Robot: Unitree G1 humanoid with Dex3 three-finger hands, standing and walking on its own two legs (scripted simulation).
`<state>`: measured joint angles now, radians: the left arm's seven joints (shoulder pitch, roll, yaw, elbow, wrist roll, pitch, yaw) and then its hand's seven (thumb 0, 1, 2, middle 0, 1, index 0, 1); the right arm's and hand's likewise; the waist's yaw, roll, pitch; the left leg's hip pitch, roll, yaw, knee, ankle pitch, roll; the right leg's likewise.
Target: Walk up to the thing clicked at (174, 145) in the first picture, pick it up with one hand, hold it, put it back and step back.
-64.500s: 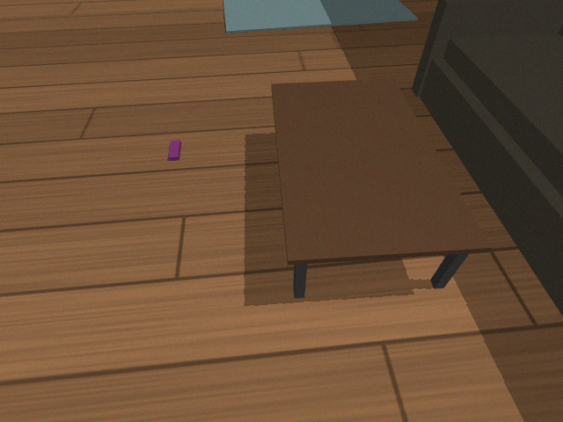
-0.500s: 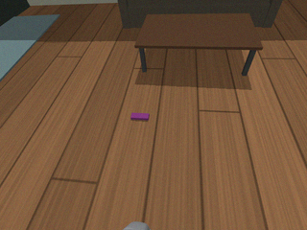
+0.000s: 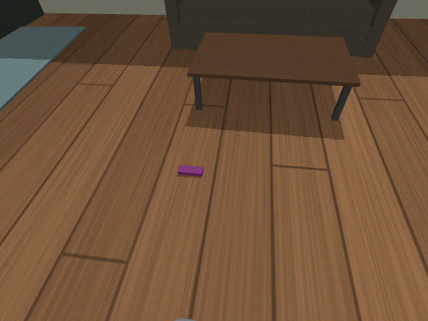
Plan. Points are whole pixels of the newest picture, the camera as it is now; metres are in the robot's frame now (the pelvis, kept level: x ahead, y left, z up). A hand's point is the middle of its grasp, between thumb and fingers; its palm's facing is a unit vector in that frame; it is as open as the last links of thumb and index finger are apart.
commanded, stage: step back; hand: left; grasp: from above
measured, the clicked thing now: (190, 170) +1.04 +0.25 -0.75
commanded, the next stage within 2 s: stand in 0.42 s
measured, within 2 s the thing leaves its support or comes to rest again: neither
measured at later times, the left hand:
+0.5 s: hand out of the picture +0.11 +0.29 -0.15, palm faces -0.01 -0.94 -0.35, open 7.4 cm
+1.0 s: hand out of the picture +0.13 +0.28 -0.14, palm faces -0.04 -0.94 -0.34, open 7.4 cm
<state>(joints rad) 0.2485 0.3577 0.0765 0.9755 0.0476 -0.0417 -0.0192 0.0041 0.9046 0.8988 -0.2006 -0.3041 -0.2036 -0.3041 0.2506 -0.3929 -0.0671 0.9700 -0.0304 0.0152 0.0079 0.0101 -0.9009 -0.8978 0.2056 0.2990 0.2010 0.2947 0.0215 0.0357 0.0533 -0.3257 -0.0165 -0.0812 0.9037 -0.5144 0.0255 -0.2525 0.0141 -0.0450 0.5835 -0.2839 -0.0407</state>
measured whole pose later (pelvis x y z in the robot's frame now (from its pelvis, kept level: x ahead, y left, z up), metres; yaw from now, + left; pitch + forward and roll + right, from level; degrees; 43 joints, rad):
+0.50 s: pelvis +0.04 +0.03 +0.00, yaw +0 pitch -2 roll -1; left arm 0.15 0.37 0.02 1.05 0.01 -0.01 -0.01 0.00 0.91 0.90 -0.20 -0.30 -0.20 -0.30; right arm 0.07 -0.33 -0.02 1.02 -0.02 -0.01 0.01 0.01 -0.90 -0.90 0.21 0.30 0.20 0.30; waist 0.02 0.00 0.07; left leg -0.31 0.05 0.02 0.57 -0.22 -0.02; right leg -0.18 -0.02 -0.01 0.56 -0.34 0.02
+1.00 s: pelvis +0.05 +0.03 +0.02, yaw +0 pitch -3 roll +0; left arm 0.10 0.36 0.00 1.14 0.01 -0.02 -0.02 0.00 0.91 0.90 -0.20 -0.30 -0.20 -0.30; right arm 0.10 -0.35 -0.01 1.14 -0.01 -0.01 0.02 0.01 -0.90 -0.90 0.21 0.30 0.20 0.29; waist -0.01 0.00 0.06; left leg -0.18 0.05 0.03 0.35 -0.12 -0.03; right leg -0.06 -0.02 -0.01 0.35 -0.23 0.02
